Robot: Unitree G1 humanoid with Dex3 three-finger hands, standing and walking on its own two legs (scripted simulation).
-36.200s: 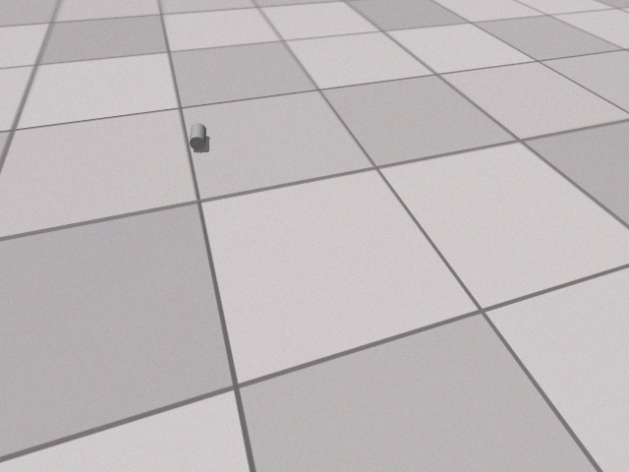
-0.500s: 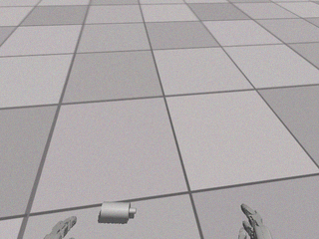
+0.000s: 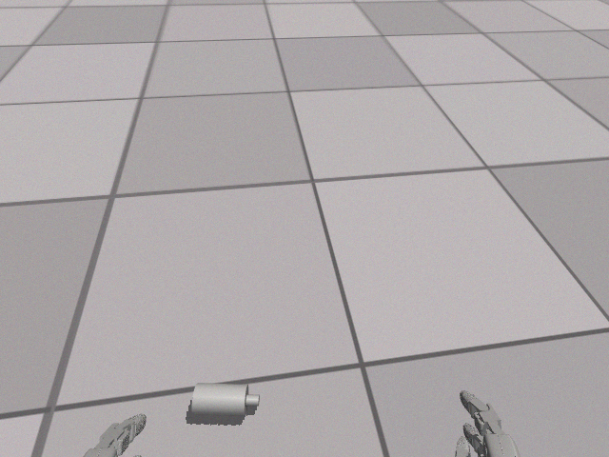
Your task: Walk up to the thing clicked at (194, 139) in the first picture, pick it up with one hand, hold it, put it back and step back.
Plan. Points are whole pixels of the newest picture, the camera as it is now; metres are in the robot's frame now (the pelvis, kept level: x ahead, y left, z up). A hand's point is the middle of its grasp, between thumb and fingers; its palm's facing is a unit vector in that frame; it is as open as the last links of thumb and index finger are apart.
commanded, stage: home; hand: left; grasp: from above
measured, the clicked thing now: (227, 399) +0.47 +0.19 -0.68
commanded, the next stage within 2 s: stand in 0.48 s
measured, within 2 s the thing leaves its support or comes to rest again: neither
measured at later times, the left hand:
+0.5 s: hand out of the picture +0.16 +0.18 -0.05, palm faces +0.04 -0.98 -0.20, open 7.4 cm
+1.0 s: hand out of the picture +0.06 +0.23 -0.11, palm faces +0.05 -0.95 -0.32, open 7.4 cm
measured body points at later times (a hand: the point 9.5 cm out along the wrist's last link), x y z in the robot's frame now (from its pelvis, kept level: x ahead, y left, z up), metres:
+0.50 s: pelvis +0.01 +0.01 +0.00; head +0.02 +0.01 +0.45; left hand +0.16 +0.24 -0.03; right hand +0.16 -0.24 -0.06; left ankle +0.00 +0.11 -0.68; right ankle +0.00 -0.11 -0.68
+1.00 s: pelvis +0.00 +0.00 +0.05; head +0.00 +0.01 +0.50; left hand +0.06 +0.28 -0.08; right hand +0.09 -0.27 -0.08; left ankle +0.00 +0.11 -0.68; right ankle +0.00 -0.11 -0.68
